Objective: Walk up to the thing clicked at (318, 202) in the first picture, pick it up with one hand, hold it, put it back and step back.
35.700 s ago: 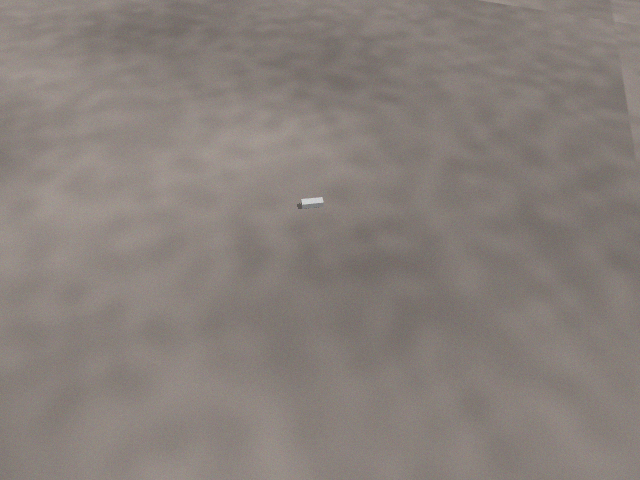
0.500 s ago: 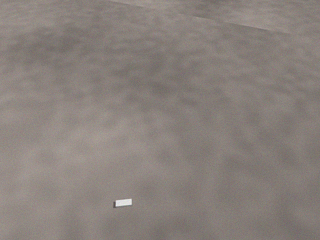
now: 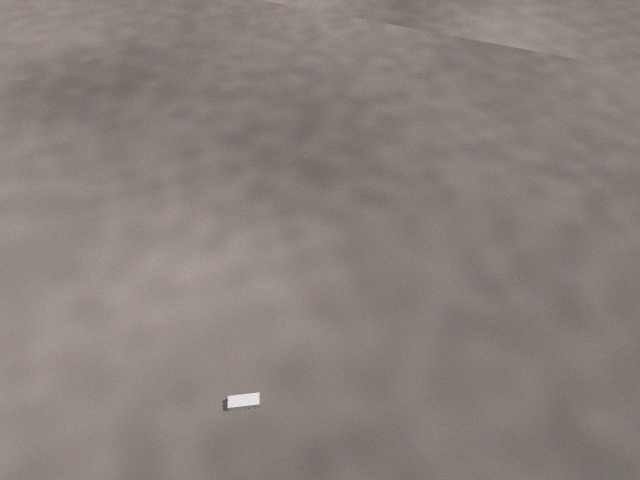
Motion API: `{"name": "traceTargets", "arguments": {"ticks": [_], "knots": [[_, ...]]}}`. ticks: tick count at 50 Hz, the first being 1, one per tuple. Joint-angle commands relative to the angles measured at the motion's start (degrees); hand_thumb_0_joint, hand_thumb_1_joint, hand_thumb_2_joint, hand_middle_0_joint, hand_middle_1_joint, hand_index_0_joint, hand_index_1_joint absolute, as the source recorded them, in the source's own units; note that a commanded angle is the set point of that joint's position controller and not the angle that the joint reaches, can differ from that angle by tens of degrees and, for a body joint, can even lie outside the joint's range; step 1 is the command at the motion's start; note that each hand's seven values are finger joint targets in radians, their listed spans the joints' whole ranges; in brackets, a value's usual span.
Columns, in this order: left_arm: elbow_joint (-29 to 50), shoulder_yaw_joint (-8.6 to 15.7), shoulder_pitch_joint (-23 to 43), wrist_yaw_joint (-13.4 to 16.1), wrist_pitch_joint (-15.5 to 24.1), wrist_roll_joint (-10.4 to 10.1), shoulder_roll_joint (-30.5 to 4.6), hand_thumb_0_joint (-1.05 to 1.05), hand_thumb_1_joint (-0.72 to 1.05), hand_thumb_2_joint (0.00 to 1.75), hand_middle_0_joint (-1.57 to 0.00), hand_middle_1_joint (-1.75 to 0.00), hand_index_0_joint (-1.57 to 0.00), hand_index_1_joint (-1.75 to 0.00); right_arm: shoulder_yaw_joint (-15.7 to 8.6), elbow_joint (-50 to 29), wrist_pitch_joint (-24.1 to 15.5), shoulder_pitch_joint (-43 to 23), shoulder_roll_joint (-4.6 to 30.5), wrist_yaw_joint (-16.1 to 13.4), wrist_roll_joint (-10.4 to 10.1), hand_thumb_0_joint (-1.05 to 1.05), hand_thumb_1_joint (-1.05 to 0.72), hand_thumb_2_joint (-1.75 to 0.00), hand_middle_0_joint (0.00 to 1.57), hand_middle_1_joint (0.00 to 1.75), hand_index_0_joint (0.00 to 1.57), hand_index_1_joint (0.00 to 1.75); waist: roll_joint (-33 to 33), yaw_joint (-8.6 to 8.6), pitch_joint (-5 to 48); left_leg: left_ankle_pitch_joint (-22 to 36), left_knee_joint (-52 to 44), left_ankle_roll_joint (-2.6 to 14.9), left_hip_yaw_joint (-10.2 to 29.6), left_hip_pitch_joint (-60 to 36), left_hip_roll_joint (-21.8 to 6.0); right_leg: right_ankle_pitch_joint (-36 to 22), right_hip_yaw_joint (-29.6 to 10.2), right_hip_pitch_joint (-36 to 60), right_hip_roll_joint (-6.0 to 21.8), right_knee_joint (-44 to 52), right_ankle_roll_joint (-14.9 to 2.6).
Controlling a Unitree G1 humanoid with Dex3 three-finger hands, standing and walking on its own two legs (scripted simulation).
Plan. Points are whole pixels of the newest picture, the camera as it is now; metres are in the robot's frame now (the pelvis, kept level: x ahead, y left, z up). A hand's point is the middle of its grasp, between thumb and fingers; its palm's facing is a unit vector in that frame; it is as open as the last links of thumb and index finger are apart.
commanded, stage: stand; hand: left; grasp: from above
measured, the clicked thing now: (244, 401) +0.44 +0.24 -0.77
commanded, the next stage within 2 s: step back in 0.64 s
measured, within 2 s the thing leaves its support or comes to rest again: neither
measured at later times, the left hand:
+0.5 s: hand out of the picture +0.08 +0.24 -0.16, palm faces +0.01 -0.94 -0.33, open 7.4 cm
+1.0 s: hand out of the picture +0.10 +0.31 -0.19, palm faces +0.00 -0.93 -0.37, open 7.4 cm
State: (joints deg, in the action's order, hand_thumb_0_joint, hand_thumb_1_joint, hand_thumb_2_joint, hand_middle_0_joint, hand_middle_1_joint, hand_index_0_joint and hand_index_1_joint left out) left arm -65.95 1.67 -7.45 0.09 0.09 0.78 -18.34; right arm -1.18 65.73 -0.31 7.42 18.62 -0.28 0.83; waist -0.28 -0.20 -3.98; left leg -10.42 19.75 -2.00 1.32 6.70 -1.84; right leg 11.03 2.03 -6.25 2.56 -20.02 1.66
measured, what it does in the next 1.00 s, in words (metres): lifts its left foot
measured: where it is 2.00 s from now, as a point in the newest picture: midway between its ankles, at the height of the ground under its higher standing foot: outside the picture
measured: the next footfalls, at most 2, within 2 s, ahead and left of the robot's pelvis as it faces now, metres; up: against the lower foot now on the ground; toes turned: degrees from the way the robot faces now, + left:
right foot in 1.32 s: -0.07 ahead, -0.08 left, +0.00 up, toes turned -2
left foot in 1.70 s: -0.18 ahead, +0.17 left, +0.00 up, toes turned -4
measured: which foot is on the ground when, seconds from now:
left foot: down 0.00-1.00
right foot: down 0.00-0.92, up 0.94-1.00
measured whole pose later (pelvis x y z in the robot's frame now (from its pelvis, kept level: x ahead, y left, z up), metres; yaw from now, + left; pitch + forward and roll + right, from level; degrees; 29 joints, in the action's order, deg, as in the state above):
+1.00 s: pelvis -0.05 +0.04 -0.02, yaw +0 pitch -1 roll -1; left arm -53.0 4.5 0.2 1.9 -3.8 0.1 -23.9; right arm -3.2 56.6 1.6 7.1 21.0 0.3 1.1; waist 3.6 1.0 -11.9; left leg -20.5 38.1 2.4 0.6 16.6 2.0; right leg 29.5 -7.9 -24.8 -1.8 -51.8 -1.1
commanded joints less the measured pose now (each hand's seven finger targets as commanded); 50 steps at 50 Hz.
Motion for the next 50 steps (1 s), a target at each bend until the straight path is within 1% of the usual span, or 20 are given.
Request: {"name": "traceTargets", "arguments": {"ticks": [1,5,13,18,25,31,32,36,37,39,40,41,43,44,45,46,47,48,49,50], "knots": [[3.28,1.66,2.29,0.95,1.5,-0.05,-11.47,0.0,0.9,0.9,-0.2,-0.3,-0.2,-0.3,-1.67,-3.42,-1.16,-2.09,11.57,-0.65,0.12,0.0,-0.9,-0.9,0.2,0.3,0.2,0.3,-0.45,0.17,5.06,8.39,-2.64,2.73,3.12,-0.51,-4.99,-7.18,-4.25,1.33,4.99,3.5,-2.23],[3.06,1.68,2.42,0.97,1.36,-0.13,-11.69,0.0,0.9,0.9,-0.2,-0.3,-0.2,-0.3,-1.36,-3.23,-0.98,-1.99,11.18,-0.73,0.07,0.0,-0.9,-0.9,0.2,0.3,0.2,0.3,0.02,0.16,4.53,7.84,-3.04,2.5,3.07,-0.01,-4.98,-6.9,-4.26,1.37,5.0,3.31,-2.24],[3.42,1.8,2.83,1.04,1.46,-0.22,-11.96,0.0,0.9,0.9,-0.2,-0.3,-0.2,-0.3,-1.34,-3.49,-1.13,-2.2,11.7,-0.86,0.09,0.0,-0.9,-0.9,0.2,0.3,0.2,0.3,0.08,0.08,5.88,12.73,-2.17,2.45,2.64,-1.53,-5.55,-12.34,-4.1,2.48,5.29,2.35,-2.27],[3.41,1.77,3.0,0.82,1.37,-0.04,-12.32,0.0,0.9,0.9,-0.2,-0.3,-0.2,-0.3,-1.19,-3.5,-0.99,-2.48,11.54,-0.67,0.02,0.0,-0.9,-0.9,0.2,0.3,0.2,0.3,0.44,0.07,2.69,6.17,-3.72,2.12,3.0,0.61,-5.13,-5.15,-4.26,0.23,4.77,4.13,-1.97],[3.88,1.71,3.4,0.68,1.61,-0.13,-12.4,0.0,0.9,0.9,-0.2,-0.3,-0.2,-0.3,-1.24,-3.79,-1.28,-2.64,11.87,-0.56,0.0,0.0,-0.9,-0.9,0.2,0.3,0.2,0.3,-0.58,0.16,5.08,9.94,-3.16,2.13,2.75,-0.78,-5.47,-9.11,-4.46,1.81,5.14,3.36,-2.23],[3.93,1.63,3.49,0.73,1.7,-0.21,-12.66,0.0,0.9,0.9,-0.2,-0.3,-0.2,-0.3,-1.26,-3.83,-1.01,-2.7,11.88,-0.41,-0.04,0.0,-0.9,-0.9,0.2,0.3,0.2,0.3,0.58,0.24,4.55,8.03,-3.31,2.21,2.66,-0.44,-5.33,-7.9,-4.41,1.51,4.98,4.09,-2.29],[5.35,4.3,3.64,1.01,1.05,-1.18,-17.41,0.0,0.9,0.9,-0.2,-0.3,-0.2,-0.3,-2.48,-5.17,-0.04,-4.89,15.61,-0.12,-0.45,0.0,-0.9,-0.9,0.2,0.3,0.2,0.3,0.71,0.29,-1.19,15.8,3.14,3.56,3.22,4.56,-3.88,-18.7,-5.73,-2.34,4.75,-0.52,-2.9],[8.56,5.25,2.83,1.5,0.52,-1.3,-17.86,0.0,0.9,0.9,-0.2,-0.3,-0.2,-0.3,-2.71,-7.46,1.03,-2.08,13.13,-0.04,-1.43,0.0,-0.9,-0.9,0.2,0.3,0.2,0.3,4.47,0.87,5.85,13.08,14.93,3.16,-0.79,4.43,0.09,-26.97,-8.36,-0.95,9.33,-1.95,-8.9],[9.83,5.35,3.81,1.5,0.29,-1.02,-18.3,0.0,0.9,0.9,-0.2,-0.3,-0.2,-0.3,-3.0,-7.81,1.4,-1.45,13.13,0.01,-1.35,0.0,-0.9,-0.9,0.2,0.3,0.2,0.3,6.26,0.91,7.2,8.07,17.82,3.17,-1.31,5.06,1.74,-26.54,-10.38,-1.28,11.42,-1.75,-10.82],[12.45,5.59,6.14,1.61,-0.03,-0.15,-18.61,0.0,0.9,0.9,-0.2,-0.3,-0.2,-0.3,-3.59,-9.05,2.29,-0.33,12.9,0.25,-0.99,0.0,-0.9,-0.9,0.2,0.3,0.2,0.3,10.26,1.07,7.85,-14.05,27.55,3.77,-0.58,6.59,4.1,-25.92,-13.54,-4.97,16.06,-1.77,-14.68],[13.98,5.74,7.51,1.56,-0.17,0.58,-19.11,0.0,0.9,0.9,-0.2,-0.3,-0.2,-0.3,-3.76,-9.58,2.75,1.58,13.07,0.54,-0.74,0.0,-0.9,-0.9,0.2,0.3,0.2,0.3,11.97,1.65,8.21,-19.03,30.64,4.36,0.5,7.29,3.74,-24.55,-13.87,-6.27,17.36,-2.73,-15.8],[14.89,5.71,8.72,1.52,-0.45,0.81,-19.12,0.0,0.9,0.9,-0.2,-0.3,-0.2,-0.3,-3.84,-9.83,2.94,3.17,12.95,0.73,-0.68,0.0,-0.9,-0.9,0.2,0.3,0.2,0.3,12.38,2.35,7.74,-19.77,29.11,4.73,1.7,6.68,2.56,-23.03,-12.97,-8.45,17.26,-4.26,-15.37],[16.48,5.11,11.08,1.64,-0.97,0.6,-17.75,0.0,0.9,0.9,-0.2,-0.3,-0.2,-0.3,-4.34,-10.08,2.55,4.76,13.5,0.95,-0.96,0.0,-0.9,-0.9,0.2,0.3,0.2,0.3,11.36,3.77,7.4,-11.03,21.72,5.11,1.61,4.93,1.75,-20.47,-9.2,-10.0,13.27,-9.46,-11.68],[16.68,4.76,10.91,1.59,-1.38,0.31,-16.63,0.0,0.9,0.9,-0.2,-0.3,-0.2,-0.3,-4.39,-10.17,2.03,5.01,13.8,0.75,-0.8,0.0,-0.9,-0.9,0.2,0.3,0.2,0.3,7.26,3.76,7.01,5.33,12.96,4.76,1.78,5.62,-0.03,-16.6,-6.19,-8.66,9.01,-14.11,-8.61],[17.72,4.18,9.6,1.64,-1.8,-0.43,-13.93,0.0,0.9,0.9,-0.2,-0.3,-0.2,-0.3,-5.23,-11.23,1.5,3.74,17.28,0.32,0.04,0.0,-0.9,-0.9,0.2,0.3,0.2,0.3,-4.24,3.28,6.81,22.75,5.18,6.15,11.14,5.28,-7.32,-8.51,-2.7,-11.36,0.98,-23.96,-4.91],[18.06,3.89,9.42,2.03,-2.3,-0.87,-11.74,0.0,0.9,0.9,-0.2,-0.3,-0.2,-0.3,-5.85,-11.33,1.14,3.36,20.65,0.01,0.46,0.0,-0.9,-0.9,0.2,0.3,0.2,0.3,-12.41,3.24,5.25,34.89,1.64,9.35,21.68,-0.6,-13.24,17.15,-5.15,-21.62,-8.68,-31.96,-3.64],[17.22,4.14,6.41,2.46,-3.14,-0.48,-12.21,0.0,0.9,0.9,-0.2,-0.3,-0.2,-0.3,-5.89,-11.61,0.85,4.24,19.82,-0.36,1.24,0.0,-0.9,-0.9,0.2,0.3,0.2,0.3,-6.22,1.83,6.87,36.01,3.66,10.38,20.69,-1.22,-14.42,24.64,-11.34,-21.23,-7.82,-37.95,-3.92],[17.37,3.78,4.26,2.61,-3.24,-0.66,-11.85,0.0,0.9,0.9,-0.2,-0.3,-0.2,-0.3,-5.66,-12.41,0.67,3.3,20.2,-0.65,0.89,0.0,-0.9,-0.9,0.2,0.3,0.2,0.3,-7.12,1.52,6.74,43.91,5.5,10.7,19.09,-1.18,-15.14,26.1,-11.73,-21.99,-8.28,-41.29,-4.04],[17.14,3.69,3.94,2.93,-3.27,-0.66,-11.74,0.0,0.9,0.9,-0.2,-0.3,-0.2,-0.3,-6.02,-13.79,0.82,1.48,20.84,-0.83,1.03,0.0,-0.9,-0.9,0.2,0.3,0.2,0.3,-10.41,1.66,7.58,42.07,4.5,9.09,19.69,-1.61,-15.2,24.96,-13.79,-22.96,-8.91,-43.46,-4.09],[16.53,4.09,3.65,3.12,-3.22,-0.64,-12.68,0.0,0.9,0.9,-0.2,-0.3,-0.2,-0.3,-6.02,-14.67,0.75,-0.86,19.77,-1.29,0.84,0.0,-0.9,-0.9,0.2,0.3,0.2,0.3,-11.34,0.9,8.03,37.14,4.81,11.27,18.58,-1.94,-15.09,23.04,-14.6,-22.56,-8.2,-44.9,-4.03]]}}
